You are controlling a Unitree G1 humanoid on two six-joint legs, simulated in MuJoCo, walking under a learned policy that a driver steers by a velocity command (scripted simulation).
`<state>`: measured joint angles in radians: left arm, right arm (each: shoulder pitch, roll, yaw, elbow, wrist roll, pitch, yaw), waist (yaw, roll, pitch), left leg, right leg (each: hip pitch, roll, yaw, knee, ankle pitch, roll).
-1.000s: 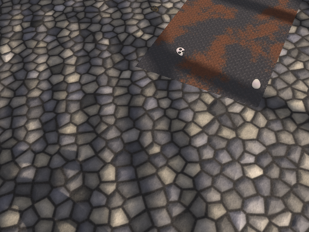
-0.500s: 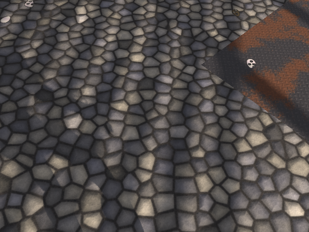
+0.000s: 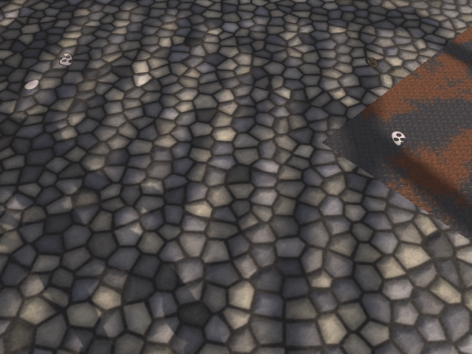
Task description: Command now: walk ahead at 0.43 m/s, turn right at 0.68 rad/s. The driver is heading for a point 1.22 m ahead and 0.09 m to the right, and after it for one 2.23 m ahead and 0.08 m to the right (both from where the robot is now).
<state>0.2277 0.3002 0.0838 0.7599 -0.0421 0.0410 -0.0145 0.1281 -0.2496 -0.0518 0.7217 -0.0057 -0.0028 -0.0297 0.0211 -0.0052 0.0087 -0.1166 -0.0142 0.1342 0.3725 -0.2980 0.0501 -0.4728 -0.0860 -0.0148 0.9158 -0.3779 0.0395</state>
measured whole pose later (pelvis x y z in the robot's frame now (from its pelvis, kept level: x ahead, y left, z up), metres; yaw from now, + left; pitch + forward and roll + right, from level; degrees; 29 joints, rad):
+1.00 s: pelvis +0.71 -0.26 -0.01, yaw +13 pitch +1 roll +0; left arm -0.05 0.24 -0.05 0.54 0.02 -0.09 0.00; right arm 0.45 -0.29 -0.06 0.87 0.04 -0.05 0.00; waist -0.11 -0.01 0.05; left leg -0.05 -0.18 -0.21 0.43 -0.37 0.14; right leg -0.68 -0.07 0.15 0.63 0.00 0.06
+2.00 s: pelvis +1.04 -0.21 -0.01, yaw +30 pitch +2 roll +2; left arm 0.23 0.29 0.08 0.75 0.03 0.06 -0.11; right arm 0.36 -0.31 -0.08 0.77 -0.06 -0.06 -0.01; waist 0.01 0.03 -0.07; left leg 0.05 0.12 0.34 0.29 -0.33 -0.09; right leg -0.58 -0.13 -0.09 0.85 -0.23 -0.05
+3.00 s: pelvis +1.89 -0.18 -0.03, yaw -6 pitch +2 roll +1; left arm -0.07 0.26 -0.03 0.63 0.07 -0.08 -0.04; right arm 0.57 -0.24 -0.02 0.97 0.00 -0.08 0.02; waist -0.12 -0.02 0.04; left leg 0.02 0.04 0.01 0.74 -0.45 0.05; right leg -0.54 -0.01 -0.04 0.64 -0.15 -0.07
